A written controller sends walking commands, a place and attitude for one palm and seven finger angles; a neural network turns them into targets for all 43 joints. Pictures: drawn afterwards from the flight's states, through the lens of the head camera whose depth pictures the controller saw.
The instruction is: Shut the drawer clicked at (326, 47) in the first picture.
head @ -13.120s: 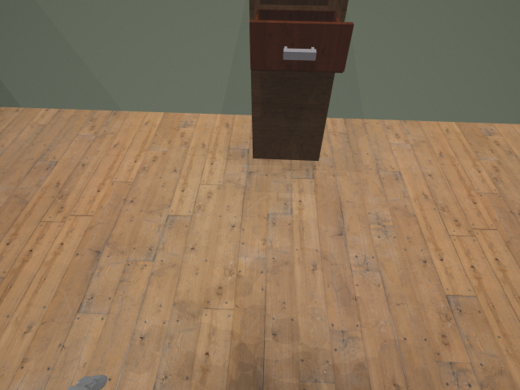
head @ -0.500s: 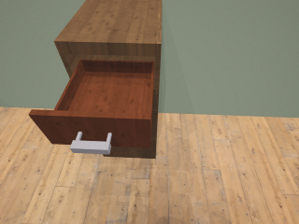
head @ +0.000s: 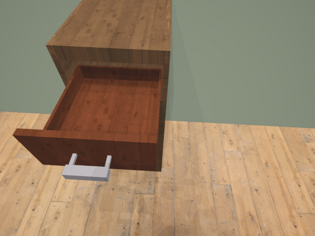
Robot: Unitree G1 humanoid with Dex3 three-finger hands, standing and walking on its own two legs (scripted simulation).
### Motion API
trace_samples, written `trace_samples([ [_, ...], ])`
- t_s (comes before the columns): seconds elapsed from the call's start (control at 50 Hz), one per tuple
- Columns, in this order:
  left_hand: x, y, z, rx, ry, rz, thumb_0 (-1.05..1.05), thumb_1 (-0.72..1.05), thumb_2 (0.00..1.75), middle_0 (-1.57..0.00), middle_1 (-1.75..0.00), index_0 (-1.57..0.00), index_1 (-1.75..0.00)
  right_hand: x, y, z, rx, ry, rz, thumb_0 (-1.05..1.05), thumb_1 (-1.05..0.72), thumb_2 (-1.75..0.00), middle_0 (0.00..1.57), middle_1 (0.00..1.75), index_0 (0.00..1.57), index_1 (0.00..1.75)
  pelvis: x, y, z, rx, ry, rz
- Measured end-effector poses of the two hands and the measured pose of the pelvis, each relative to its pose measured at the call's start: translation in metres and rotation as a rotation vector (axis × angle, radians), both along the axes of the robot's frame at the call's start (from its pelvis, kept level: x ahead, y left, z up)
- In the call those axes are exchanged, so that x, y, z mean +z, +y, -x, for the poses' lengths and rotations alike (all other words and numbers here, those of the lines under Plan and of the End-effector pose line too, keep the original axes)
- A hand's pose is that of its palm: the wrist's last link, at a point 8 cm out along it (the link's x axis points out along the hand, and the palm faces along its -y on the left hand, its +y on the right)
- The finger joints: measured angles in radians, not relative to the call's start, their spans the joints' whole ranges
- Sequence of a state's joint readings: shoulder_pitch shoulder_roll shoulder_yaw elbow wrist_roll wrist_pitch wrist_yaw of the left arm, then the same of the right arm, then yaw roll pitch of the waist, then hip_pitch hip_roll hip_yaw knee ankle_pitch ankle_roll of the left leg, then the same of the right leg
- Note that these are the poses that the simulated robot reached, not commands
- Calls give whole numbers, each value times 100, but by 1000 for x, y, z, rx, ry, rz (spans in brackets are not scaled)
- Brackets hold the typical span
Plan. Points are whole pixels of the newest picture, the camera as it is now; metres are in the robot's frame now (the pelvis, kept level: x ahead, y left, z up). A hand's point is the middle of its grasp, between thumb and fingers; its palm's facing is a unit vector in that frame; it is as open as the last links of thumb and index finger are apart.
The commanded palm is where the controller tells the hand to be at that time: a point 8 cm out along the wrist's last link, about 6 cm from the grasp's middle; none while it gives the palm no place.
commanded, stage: come to a stop and stand still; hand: left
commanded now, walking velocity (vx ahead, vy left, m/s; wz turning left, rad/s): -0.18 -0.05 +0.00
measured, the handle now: (89, 165) +0.28 +0.20 +0.01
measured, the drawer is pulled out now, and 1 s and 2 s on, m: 0.30 0.30 0.30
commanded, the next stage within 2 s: look again from close up in 0.72 s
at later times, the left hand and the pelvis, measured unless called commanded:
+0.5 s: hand out of the picture +0.02 +0.17 -0.16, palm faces +0.01 -0.97 -0.23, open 7.4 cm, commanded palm none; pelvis -0.06 -0.01 -0.01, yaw +0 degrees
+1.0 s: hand out of the picture -0.07 +0.17 -0.17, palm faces +0.01 -0.98 -0.19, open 7.4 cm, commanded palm none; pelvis -0.06 +0.00 +0.00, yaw -1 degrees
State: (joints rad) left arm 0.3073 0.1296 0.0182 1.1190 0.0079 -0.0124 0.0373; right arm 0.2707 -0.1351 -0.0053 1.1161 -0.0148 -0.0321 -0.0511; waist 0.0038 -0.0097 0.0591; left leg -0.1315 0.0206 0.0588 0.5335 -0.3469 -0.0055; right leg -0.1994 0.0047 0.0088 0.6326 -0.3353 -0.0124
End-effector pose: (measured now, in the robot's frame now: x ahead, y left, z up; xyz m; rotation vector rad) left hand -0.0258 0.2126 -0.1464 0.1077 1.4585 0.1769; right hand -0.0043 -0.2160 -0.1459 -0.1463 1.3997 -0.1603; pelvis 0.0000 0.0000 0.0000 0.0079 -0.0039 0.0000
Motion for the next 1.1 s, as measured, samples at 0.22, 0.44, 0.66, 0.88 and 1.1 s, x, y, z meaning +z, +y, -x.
trace_samples([
  [0.22, 16, 17, -60, -60, -172, -133, 0, 92, 89, -20, -30, -20, -30, -19, -24, 2, -16, 1, -32, 1, -91, -90, 20, 30, 20, 30, -8, -21, 12, 5, 6, -13],
  [0.44, 17, 1, -46, -120, -278, -85, 0, 91, 89, -20, -30, -21, -30, 2, -35, -31, 5, -276, -14, 1, -91, -90, 20, 30, 20, 30, -7, -17, 48, 1, -38, 12],
  [0.66, 20, 6, 3, -84, -238, -53, 0, 91, 89, -20, -30, -21, -30, 5, -23, 25, 45, -174, -20, 0, -91, -90, 20, 30, 20, 30, 2, -11, 67, -10, -35, 3],
  [0.88, 12, 12, 52, -63, -77, -36, 0, 91, 89, -20, -30, -20, -30, 2, -12, 99, -8, 36, -24, 1, -91, -90, 20, 30, 20, 30, 3, -4, 68, -11, -23, 9],
  [1.1, 6, 3, 42, -59, -63, 10, 0, 91, 89, -20, -30, -20, -30, 3, 11, 103, -24, 85, -48, 1, -91, -90, 20, 30, 20, 30, 4, 4, 57, -8, -11, 4],
])
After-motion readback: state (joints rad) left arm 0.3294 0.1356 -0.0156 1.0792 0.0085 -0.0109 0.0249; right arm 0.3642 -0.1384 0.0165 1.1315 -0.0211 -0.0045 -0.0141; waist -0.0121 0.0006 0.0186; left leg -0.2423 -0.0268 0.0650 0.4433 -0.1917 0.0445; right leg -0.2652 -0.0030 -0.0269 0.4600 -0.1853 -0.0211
